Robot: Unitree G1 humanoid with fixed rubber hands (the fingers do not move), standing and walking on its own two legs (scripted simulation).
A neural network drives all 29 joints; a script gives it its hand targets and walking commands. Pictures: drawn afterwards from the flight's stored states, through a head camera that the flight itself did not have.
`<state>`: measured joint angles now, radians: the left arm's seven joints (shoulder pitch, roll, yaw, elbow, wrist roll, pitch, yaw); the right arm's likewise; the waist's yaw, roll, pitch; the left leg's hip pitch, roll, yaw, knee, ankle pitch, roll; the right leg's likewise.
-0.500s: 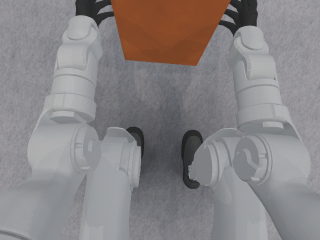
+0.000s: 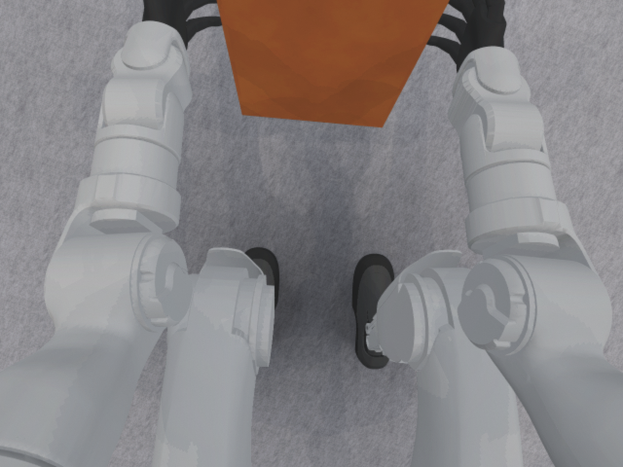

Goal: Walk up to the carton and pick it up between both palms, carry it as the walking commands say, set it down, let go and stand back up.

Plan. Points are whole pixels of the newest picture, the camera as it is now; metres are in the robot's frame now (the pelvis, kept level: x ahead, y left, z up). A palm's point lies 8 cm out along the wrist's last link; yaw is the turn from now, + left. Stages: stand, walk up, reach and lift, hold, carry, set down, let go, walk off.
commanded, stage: set down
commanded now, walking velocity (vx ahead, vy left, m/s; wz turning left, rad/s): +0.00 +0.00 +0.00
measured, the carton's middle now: out of the picture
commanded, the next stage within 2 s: none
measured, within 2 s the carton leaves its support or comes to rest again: rests again in 1.22 s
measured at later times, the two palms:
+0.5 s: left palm (167, 23) +0.54 +0.17 -0.15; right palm (477, 49) +0.53 -0.14 -0.14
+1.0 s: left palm (170, 30) +0.54 +0.17 -0.16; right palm (471, 59) +0.53 -0.14 -0.16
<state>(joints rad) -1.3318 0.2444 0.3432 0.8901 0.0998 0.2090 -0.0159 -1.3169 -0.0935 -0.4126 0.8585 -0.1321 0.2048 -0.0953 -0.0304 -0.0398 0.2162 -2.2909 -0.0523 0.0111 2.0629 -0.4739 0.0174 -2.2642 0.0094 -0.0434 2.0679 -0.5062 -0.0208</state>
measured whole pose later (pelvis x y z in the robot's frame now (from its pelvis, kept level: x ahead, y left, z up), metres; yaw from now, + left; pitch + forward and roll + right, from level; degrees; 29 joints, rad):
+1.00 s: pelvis +0.00 +0.00 +0.00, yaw +0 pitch +39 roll -2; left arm -1.39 0.28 0.37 1.03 0.10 0.14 -0.06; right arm -1.37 -0.12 -0.44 1.01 -0.13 0.10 -0.07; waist -0.03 -0.04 0.25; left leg -2.30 -0.05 0.01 2.08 -0.47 0.02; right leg -2.27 0.01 -0.04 2.08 -0.51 -0.01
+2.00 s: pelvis +0.00 +0.01 +0.05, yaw -1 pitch +26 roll -3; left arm -1.34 0.45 0.08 0.80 -0.22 0.19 0.08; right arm -1.18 -0.27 -0.17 0.62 0.17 0.21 -0.19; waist -0.03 -0.02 0.52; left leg -1.93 -0.05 0.00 2.02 -0.54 0.04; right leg -1.88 0.02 -0.04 1.99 -0.57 0.01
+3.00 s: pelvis +0.07 +0.02 +0.27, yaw -1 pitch +42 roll -4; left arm -0.85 0.25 0.17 0.79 0.02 0.12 0.02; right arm -0.72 -0.21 -0.22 0.72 0.08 0.09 0.02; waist -0.03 0.01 -0.09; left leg -1.47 -0.05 -0.05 1.08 -0.33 0.04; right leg -1.42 0.03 -0.03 1.03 -0.33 0.01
